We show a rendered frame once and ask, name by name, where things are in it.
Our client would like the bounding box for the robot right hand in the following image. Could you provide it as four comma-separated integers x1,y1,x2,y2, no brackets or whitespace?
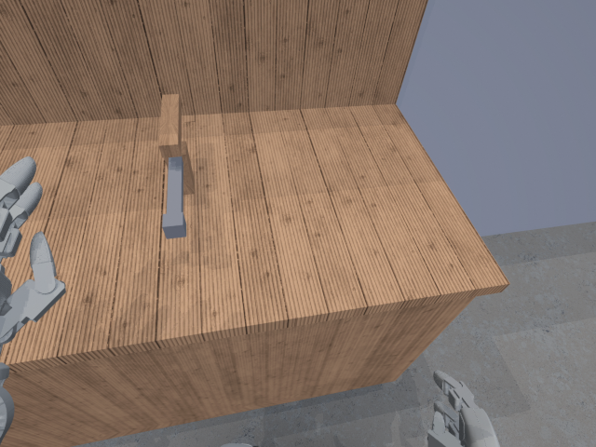
427,370,500,447

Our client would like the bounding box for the tap lever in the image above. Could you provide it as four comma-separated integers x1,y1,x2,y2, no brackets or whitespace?
162,156,186,239

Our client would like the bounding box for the robot left hand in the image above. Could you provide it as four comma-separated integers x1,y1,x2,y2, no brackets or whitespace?
0,156,66,356

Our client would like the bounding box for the counter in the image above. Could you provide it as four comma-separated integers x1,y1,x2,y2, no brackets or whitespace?
0,0,510,447

